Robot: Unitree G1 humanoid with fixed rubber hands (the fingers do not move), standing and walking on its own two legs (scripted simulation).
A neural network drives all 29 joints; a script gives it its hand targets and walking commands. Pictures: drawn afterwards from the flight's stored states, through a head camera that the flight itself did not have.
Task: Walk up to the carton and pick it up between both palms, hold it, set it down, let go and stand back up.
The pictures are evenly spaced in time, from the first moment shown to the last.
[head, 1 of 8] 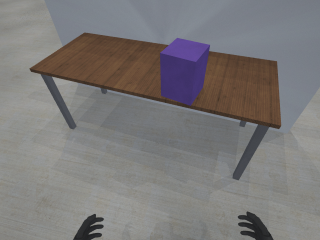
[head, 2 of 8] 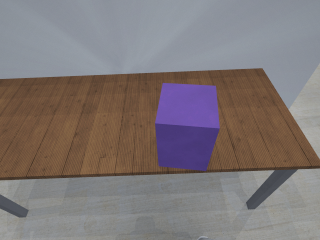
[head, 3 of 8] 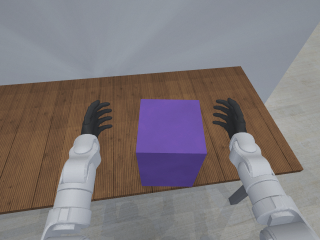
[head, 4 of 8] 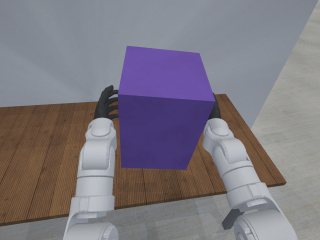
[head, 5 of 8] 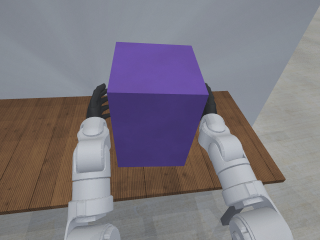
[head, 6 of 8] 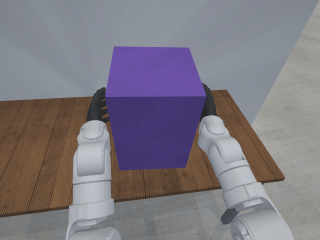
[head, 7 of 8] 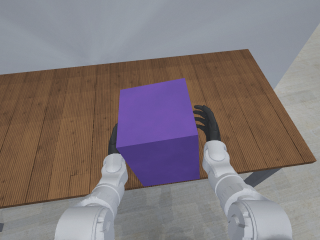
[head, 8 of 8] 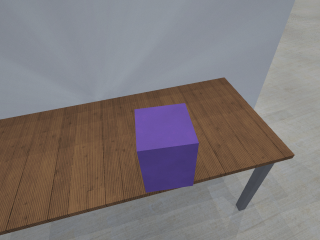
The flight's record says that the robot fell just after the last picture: no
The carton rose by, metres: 0.24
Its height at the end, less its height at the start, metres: +0.00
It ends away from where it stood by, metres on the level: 0.02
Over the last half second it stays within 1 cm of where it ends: yes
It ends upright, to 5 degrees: yes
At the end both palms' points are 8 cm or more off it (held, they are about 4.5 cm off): yes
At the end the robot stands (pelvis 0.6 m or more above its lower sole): yes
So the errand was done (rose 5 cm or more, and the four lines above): yes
